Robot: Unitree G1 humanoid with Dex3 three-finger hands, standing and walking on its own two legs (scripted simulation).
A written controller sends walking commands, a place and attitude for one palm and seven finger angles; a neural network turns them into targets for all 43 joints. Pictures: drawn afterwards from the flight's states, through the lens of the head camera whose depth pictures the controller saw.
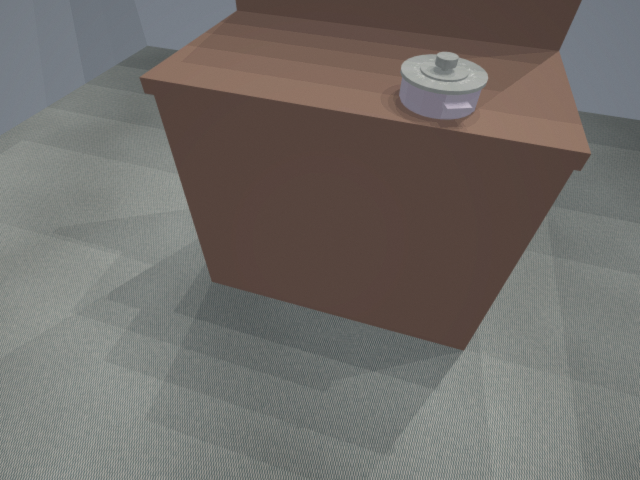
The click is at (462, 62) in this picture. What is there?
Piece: lid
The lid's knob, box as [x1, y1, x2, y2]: [435, 52, 458, 68]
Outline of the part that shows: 437,54 435,64 437,66 443,68 452,68 456,65 458,58 456,54 451,52 439,52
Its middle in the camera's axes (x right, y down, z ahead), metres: +0.26 -0.37 +0.81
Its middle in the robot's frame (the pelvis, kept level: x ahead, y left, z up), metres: +0.88 -0.22 +0.15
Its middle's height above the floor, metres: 0.93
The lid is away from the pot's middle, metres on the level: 0.00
